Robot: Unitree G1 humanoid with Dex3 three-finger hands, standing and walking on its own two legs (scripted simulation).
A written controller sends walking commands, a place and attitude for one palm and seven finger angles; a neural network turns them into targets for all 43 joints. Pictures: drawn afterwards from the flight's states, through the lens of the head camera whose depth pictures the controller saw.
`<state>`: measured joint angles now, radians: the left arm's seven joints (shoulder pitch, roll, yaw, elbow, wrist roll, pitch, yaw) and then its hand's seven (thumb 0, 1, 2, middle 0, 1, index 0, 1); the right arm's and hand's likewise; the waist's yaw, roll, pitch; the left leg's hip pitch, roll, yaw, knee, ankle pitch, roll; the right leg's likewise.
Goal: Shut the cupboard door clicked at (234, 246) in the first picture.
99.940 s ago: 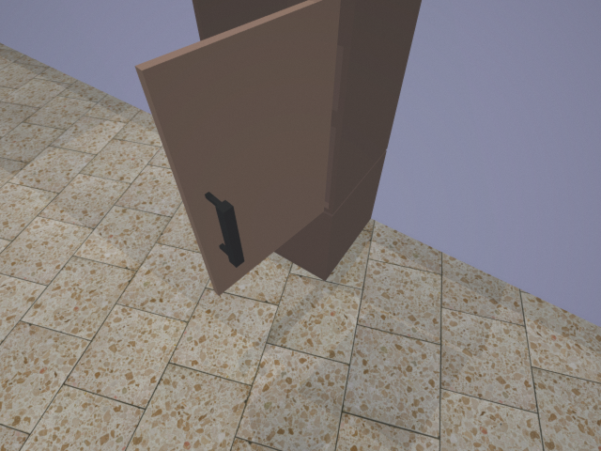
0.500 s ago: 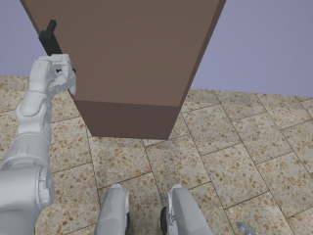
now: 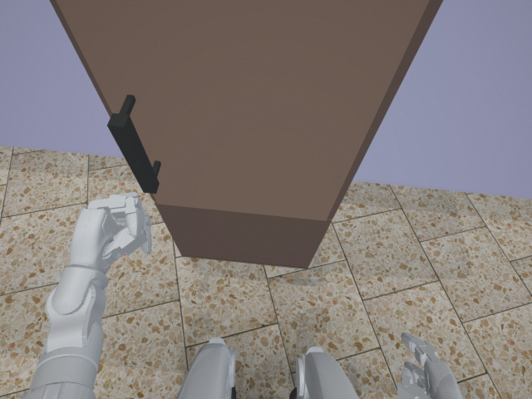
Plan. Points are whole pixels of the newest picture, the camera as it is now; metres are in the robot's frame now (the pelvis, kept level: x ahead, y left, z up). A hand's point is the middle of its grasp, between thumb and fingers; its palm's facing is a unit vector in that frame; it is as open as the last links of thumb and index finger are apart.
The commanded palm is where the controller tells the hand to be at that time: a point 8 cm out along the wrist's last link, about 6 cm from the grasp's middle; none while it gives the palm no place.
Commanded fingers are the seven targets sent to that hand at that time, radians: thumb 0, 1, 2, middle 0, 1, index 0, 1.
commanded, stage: draw the hand back to the body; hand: left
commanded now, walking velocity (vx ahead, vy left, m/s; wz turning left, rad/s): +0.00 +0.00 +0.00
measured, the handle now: (141, 148) +0.49 +0.23 +0.02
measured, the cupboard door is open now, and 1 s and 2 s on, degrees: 0 0 0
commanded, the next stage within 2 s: step back with the hand held close in 1.70 s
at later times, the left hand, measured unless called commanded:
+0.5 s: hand (96, 235) +0.30 +0.21 +0.11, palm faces -0.03 -1.00 -0.05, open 3.1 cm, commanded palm +0.27 +0.27 +0.12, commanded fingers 0.00 0.90 0.90 -1.30 -1.50 -1.30 -1.50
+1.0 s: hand out of the picture +0.26 +0.25 +0.20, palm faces +0.37 -0.86 -0.35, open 3.8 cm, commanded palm +0.21 +0.29 +0.23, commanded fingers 0.00 0.90 0.90 -0.61 -0.75 -0.61 -0.75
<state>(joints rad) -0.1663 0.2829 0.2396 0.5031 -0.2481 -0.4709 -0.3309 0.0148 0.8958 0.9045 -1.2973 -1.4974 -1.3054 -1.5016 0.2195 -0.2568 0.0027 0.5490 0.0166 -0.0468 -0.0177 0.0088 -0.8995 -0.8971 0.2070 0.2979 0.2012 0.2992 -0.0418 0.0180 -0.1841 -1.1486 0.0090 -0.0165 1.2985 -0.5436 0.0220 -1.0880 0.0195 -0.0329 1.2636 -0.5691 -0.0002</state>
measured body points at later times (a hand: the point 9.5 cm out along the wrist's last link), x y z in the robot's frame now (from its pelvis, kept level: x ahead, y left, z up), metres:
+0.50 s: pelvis +0.01 -0.01 +0.04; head +0.07 -0.01 +0.49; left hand +0.30 +0.27 +0.11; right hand +0.16 -0.25 -0.05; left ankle +0.03 +0.10 -0.62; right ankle +0.02 -0.12 -0.62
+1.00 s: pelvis +0.04 +0.00 +0.11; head +0.03 -0.02 +0.56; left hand +0.24 +0.30 +0.22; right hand +0.24 -0.21 +0.03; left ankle +0.03 +0.10 -0.62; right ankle +0.02 -0.12 -0.62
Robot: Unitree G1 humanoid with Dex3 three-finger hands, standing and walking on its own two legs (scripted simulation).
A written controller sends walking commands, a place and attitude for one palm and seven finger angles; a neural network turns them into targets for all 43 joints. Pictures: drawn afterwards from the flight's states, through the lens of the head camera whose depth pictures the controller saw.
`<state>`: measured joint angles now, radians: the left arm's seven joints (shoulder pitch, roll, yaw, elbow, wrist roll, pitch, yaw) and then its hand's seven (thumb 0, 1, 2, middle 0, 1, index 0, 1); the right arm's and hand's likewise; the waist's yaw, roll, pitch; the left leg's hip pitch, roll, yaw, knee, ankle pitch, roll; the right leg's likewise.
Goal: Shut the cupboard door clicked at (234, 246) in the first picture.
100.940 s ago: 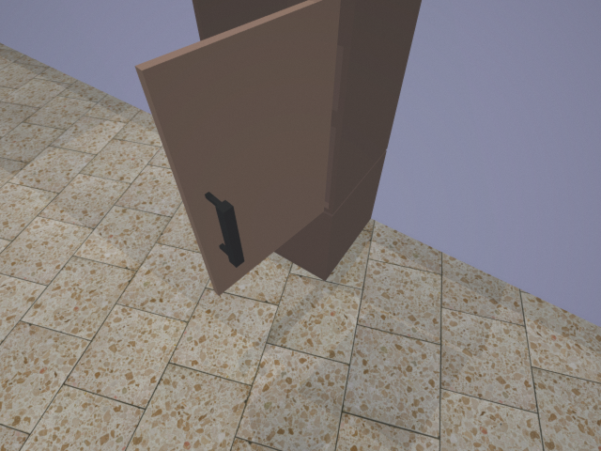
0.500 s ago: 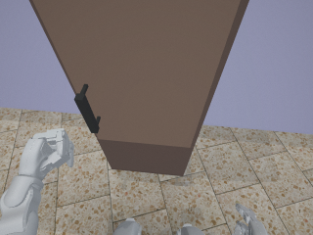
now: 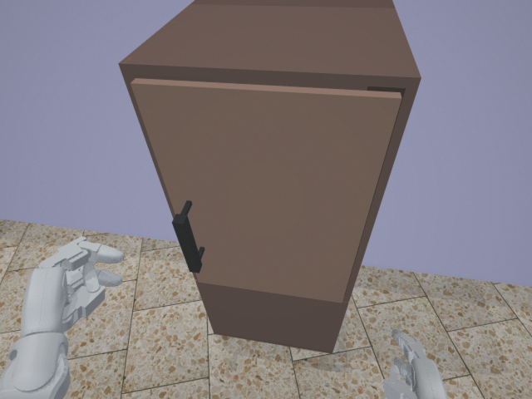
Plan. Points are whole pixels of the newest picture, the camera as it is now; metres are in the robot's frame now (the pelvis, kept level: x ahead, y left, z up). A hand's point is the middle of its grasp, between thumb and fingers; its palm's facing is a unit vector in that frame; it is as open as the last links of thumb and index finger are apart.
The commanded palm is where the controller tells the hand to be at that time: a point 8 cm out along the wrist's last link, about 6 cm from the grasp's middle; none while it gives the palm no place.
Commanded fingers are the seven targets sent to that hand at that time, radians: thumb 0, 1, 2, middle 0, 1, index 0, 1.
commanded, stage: draw the hand back to the body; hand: left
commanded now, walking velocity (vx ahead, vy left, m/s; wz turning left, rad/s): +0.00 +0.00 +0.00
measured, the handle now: (191, 237) +0.46 +0.22 -0.08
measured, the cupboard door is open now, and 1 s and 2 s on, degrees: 0 0 0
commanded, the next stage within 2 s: step back with the hand held close in 0.70 s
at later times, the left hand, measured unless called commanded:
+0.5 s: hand (51, 277) +0.20 +0.26 +0.18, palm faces +0.47 -0.78 -0.41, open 7.1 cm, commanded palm +0.15 +0.29 +0.19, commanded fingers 0.00 0.90 0.90 -0.20 -0.30 -0.20 -0.30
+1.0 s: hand (56, 282) +0.19 +0.25 +0.18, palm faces +0.43 -0.78 -0.46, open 7.4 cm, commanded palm +0.14 +0.29 +0.19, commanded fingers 0.00 0.90 0.90 -0.20 -0.30 -0.20 -0.30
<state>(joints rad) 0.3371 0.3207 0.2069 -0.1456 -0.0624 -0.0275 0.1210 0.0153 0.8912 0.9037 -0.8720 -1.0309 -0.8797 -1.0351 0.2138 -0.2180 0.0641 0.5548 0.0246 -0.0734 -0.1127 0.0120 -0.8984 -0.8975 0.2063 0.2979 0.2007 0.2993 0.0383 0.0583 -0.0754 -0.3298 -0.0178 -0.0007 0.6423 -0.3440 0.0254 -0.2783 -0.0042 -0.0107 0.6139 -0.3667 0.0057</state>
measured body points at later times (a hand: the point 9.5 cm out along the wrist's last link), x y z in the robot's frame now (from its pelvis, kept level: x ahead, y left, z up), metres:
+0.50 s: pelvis +0.01 -0.01 +0.01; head -0.02 -0.04 +0.46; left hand +0.17 +0.29 +0.20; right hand +0.19 -0.23 -0.07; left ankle -0.01 +0.10 -0.73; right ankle -0.03 -0.13 -0.73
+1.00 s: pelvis -0.01 -0.01 +0.01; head -0.01 -0.04 +0.46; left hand +0.17 +0.29 +0.20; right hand +0.17 -0.26 -0.08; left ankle -0.01 +0.10 -0.73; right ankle -0.03 -0.13 -0.73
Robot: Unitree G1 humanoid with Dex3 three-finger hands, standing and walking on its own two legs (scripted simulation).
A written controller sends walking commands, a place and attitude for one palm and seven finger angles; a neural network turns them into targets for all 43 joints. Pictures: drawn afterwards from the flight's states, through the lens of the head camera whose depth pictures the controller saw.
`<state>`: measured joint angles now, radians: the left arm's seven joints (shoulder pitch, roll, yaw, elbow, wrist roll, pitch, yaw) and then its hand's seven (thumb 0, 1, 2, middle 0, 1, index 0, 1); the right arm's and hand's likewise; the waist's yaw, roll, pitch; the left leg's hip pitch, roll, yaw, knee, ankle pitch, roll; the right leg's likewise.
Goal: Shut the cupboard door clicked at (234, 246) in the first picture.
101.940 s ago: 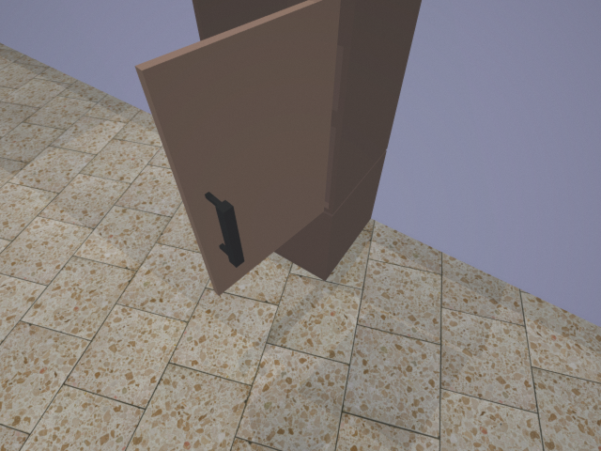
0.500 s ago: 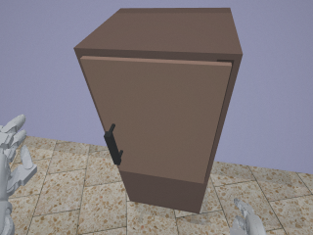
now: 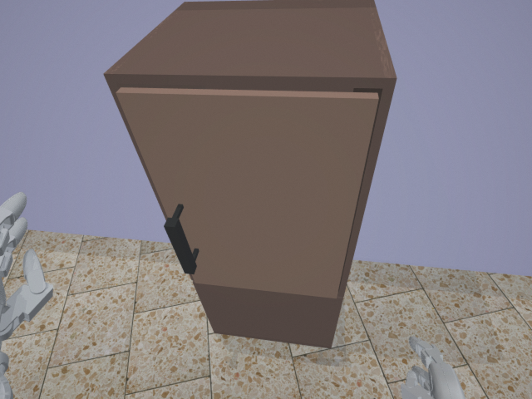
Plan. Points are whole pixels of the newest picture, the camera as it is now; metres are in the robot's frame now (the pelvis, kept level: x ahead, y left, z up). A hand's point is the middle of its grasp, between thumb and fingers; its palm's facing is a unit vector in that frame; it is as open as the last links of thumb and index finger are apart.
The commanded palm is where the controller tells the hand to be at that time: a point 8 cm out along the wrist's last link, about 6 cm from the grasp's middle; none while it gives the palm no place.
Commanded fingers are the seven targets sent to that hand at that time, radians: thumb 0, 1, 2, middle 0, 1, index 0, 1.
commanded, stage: step back with the hand held close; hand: left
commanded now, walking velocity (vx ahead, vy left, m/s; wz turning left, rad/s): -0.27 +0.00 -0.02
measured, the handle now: (185, 240) +0.46 +0.23 -0.10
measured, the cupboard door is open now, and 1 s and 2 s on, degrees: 0 0 0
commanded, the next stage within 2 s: stop stepping back and stand still in 1.10 s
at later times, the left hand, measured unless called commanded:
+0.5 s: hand out of the picture +0.13 +0.30 +0.16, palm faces +0.44 -0.77 -0.45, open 7.4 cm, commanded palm +0.07 +0.33 +0.18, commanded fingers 0.00 0.90 0.90 -0.20 -0.30 -0.20 -0.30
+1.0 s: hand out of the picture +0.06 +0.31 +0.17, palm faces +0.49 -0.76 -0.43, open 7.4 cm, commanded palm +0.00 +0.33 +0.18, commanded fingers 0.00 0.90 0.90 -0.20 -0.30 -0.20 -0.30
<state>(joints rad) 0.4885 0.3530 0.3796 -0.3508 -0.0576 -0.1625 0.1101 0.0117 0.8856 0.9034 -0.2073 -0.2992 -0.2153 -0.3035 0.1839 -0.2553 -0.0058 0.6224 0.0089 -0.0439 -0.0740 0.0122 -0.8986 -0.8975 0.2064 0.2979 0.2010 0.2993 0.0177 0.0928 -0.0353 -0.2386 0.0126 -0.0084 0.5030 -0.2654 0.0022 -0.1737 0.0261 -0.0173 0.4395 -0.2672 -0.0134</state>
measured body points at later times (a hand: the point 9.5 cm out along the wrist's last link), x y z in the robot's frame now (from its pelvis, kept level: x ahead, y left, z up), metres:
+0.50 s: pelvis -0.07 +0.03 -0.01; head -0.07 +0.04 +0.44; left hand +0.10 +0.34 +0.18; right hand +0.10 -0.21 -0.08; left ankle +0.00 +0.11 -0.74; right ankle -0.02 -0.11 -0.74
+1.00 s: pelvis -0.14 +0.03 -0.02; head -0.13 +0.06 +0.43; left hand +0.03 +0.35 +0.19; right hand +0.03 -0.20 -0.08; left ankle +0.00 +0.12 -0.74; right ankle -0.20 -0.11 -0.73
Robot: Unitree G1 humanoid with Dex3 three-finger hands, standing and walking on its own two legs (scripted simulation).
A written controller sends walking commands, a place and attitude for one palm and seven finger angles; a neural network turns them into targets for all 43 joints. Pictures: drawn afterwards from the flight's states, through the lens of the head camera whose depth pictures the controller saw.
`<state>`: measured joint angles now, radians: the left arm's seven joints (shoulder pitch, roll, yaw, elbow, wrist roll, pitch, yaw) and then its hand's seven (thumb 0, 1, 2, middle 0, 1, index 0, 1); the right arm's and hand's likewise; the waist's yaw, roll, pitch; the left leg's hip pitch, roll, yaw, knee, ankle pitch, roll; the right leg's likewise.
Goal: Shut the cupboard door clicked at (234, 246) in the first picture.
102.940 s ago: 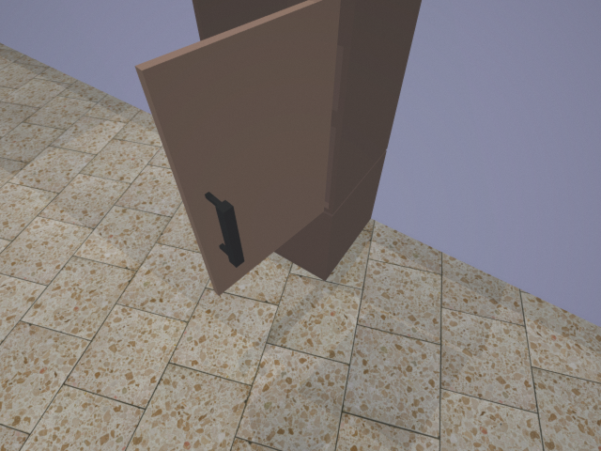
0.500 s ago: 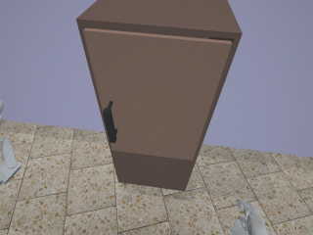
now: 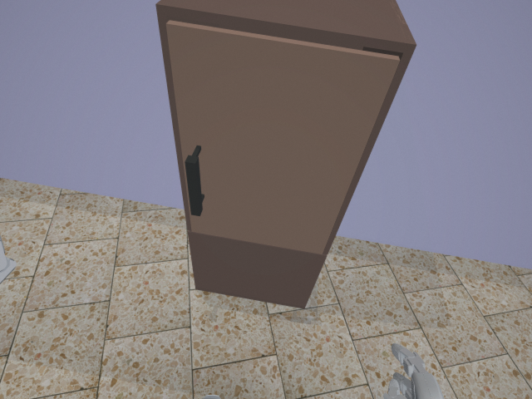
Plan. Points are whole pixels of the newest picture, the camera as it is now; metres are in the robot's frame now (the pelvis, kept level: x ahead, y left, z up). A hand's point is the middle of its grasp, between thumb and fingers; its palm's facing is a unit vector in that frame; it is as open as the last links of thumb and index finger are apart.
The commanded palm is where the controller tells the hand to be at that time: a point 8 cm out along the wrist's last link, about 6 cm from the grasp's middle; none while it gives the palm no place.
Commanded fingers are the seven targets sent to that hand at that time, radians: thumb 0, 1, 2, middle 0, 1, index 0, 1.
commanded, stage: step back with the hand held close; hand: left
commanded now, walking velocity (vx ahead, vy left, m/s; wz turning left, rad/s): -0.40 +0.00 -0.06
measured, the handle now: (197, 181) +0.60 +0.19 -0.08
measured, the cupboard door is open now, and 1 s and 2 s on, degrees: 0 0 0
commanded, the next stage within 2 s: stop stepping back and stand still in 0.10 s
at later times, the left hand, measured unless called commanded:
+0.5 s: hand out of the picture +0.15 +0.29 +0.18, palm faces +0.45 -0.82 -0.35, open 7.4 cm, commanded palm +0.08 +0.31 +0.19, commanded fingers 0.00 0.90 0.90 -0.20 -0.30 -0.20 -0.30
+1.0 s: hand out of the picture +0.15 +0.28 +0.18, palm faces +0.40 -0.83 -0.40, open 7.4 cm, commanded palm +0.08 +0.31 +0.19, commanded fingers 0.00 0.90 0.90 -0.20 -0.30 -0.20 -0.30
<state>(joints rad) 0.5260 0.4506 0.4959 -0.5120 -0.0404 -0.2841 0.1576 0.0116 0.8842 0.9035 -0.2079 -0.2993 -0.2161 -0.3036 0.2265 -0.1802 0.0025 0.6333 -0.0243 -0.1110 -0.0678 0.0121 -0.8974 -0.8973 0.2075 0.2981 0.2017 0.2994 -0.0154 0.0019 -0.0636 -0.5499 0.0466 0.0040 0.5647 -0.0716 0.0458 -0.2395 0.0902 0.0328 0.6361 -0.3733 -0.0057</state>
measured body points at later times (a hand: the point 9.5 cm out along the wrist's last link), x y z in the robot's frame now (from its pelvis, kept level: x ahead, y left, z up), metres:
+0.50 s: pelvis -0.07 +0.02 +0.02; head -0.07 +0.05 +0.47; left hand +0.12 +0.33 +0.20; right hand +0.05 -0.23 -0.06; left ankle +0.03 +0.09 -0.72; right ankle -0.11 -0.11 -0.71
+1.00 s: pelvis -0.07 +0.02 +0.01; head -0.08 +0.04 +0.46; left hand +0.13 +0.32 +0.20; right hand +0.06 -0.22 -0.07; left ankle -0.02 +0.12 -0.72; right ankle -0.14 -0.07 -0.72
